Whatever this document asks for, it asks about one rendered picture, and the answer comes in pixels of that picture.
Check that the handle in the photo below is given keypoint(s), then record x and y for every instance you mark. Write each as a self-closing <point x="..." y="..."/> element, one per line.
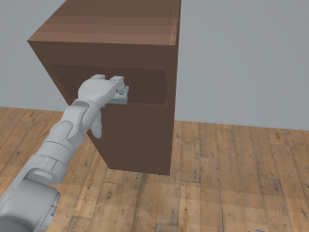
<point x="120" y="99"/>

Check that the left robot forearm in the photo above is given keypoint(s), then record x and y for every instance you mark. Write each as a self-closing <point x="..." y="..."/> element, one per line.
<point x="49" y="165"/>

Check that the robot left hand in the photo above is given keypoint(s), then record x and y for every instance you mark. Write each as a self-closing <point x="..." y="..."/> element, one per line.
<point x="100" y="91"/>

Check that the robot left upper arm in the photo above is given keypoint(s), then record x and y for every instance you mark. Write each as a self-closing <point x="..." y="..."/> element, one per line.
<point x="30" y="208"/>

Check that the drawer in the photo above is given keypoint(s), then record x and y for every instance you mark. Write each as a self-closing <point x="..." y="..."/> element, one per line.
<point x="146" y="85"/>

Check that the cabinet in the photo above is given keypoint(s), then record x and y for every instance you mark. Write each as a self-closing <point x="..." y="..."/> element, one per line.
<point x="135" y="137"/>

